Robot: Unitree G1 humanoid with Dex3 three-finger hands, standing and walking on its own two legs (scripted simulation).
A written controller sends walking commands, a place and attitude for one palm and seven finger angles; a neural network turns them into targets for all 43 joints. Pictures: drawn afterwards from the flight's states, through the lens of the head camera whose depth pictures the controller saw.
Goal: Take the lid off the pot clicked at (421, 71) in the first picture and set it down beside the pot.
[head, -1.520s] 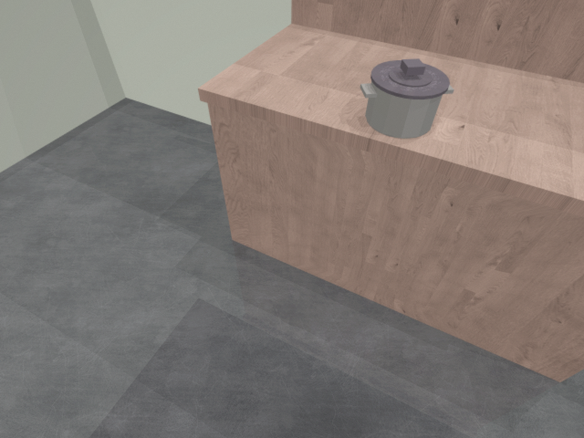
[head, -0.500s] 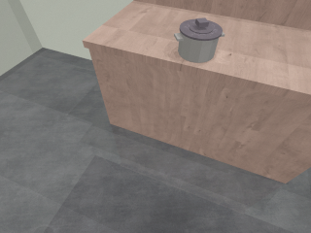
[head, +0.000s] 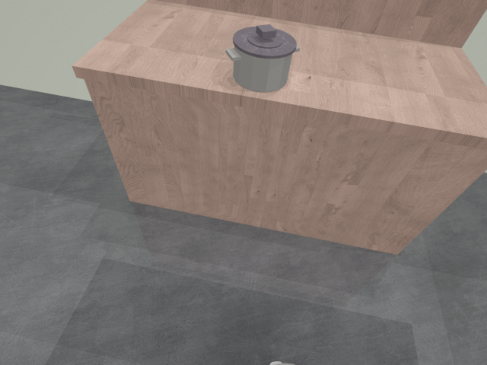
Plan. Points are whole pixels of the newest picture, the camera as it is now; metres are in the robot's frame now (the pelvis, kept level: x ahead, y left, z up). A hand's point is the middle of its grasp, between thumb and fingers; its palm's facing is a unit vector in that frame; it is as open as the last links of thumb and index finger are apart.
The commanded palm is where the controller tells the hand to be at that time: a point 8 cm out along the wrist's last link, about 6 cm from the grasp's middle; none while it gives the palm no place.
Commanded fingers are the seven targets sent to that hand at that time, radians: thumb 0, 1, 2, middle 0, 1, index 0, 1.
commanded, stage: take the last steps up to it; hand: left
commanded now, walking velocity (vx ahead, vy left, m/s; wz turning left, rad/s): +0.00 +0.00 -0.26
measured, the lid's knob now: (266, 31) +0.93 +0.01 +0.12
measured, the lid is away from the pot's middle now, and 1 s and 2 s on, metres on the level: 0.00 0.00 0.00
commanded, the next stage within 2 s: come to a stop and stand still in 1.30 s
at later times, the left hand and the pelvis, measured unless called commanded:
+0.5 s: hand out of the picture +0.06 +0.17 -0.17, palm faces -0.09 -0.99 -0.14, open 7.4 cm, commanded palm none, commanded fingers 0.00 0.90 0.90 -0.20 -0.30 -0.20 -0.30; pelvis +0.05 +0.00 +0.00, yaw -7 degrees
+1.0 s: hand (184, 265) +0.34 +0.14 -0.16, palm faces -0.17 -0.97 -0.16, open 7.4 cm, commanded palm none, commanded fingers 0.00 0.90 0.90 -0.20 -0.30 -0.20 -0.30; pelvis +0.22 -0.01 +0.00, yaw -9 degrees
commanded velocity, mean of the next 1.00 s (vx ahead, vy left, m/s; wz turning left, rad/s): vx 0.28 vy -0.02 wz -0.05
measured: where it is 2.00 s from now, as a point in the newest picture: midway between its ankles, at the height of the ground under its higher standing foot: (260, 313)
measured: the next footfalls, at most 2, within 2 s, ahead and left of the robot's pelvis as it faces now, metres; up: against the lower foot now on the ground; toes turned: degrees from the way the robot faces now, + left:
right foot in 0.24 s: +0.03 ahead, -0.13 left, +0.00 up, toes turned -8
left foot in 0.56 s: +0.19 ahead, +0.11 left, +0.00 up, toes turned +0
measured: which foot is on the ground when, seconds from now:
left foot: down 0.00-0.24, up 0.26-0.54, down 0.56-1.00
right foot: up 0.00-0.22, down 0.24-0.56, up 0.58-1.00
